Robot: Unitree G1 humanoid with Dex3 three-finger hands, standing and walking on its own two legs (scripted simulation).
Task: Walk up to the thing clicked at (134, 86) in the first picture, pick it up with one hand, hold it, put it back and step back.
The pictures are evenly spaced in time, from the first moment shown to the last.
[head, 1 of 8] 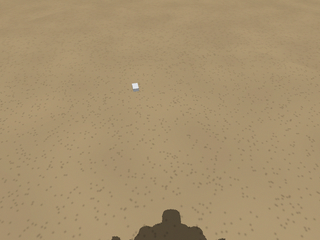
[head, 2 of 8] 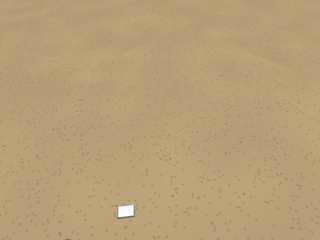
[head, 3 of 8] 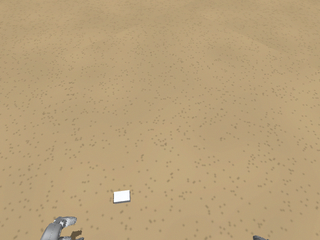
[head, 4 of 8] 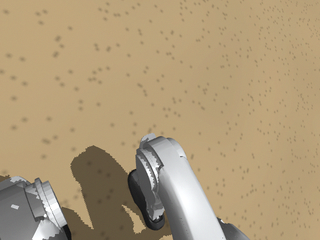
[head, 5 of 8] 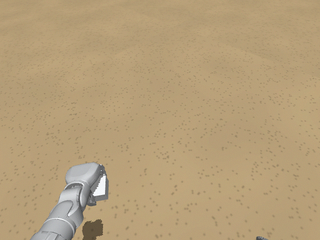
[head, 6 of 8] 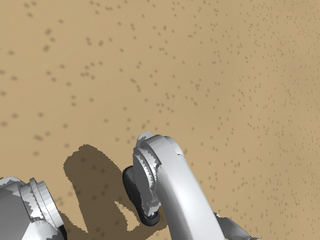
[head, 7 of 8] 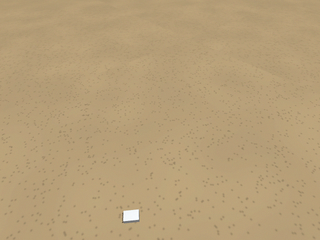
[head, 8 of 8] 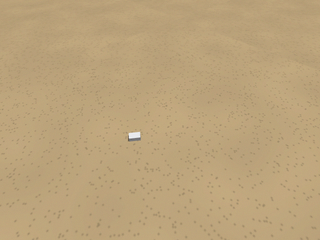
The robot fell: no
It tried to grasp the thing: yes
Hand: left
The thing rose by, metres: 0.68
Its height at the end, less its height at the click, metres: +0.00
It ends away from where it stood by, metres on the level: 0.02
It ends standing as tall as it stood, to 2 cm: yes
